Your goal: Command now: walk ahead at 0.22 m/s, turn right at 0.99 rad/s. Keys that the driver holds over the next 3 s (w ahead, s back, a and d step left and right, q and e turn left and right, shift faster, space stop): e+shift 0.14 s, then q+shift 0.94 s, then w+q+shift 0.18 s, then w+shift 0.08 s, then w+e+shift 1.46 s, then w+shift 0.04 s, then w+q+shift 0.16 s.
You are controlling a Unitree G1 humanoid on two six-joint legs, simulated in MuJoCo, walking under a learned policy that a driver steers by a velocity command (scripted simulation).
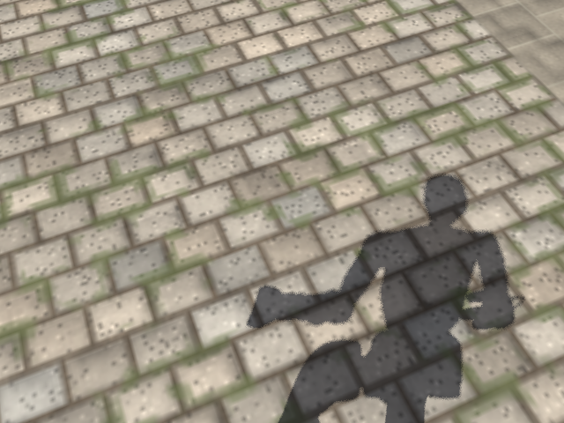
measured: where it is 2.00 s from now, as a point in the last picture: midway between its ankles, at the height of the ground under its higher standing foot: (142, 406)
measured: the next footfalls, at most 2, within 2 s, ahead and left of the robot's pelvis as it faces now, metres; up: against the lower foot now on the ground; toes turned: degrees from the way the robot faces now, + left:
right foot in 0.22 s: +0.20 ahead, -0.12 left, +0.00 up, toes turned -14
left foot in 0.62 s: +0.16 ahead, +0.12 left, +0.00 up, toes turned +7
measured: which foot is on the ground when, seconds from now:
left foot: down 0.00-0.22, up 0.24-0.60, down 0.62-1.00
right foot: up 0.00-0.20, down 0.22-0.62, up 0.64-1.00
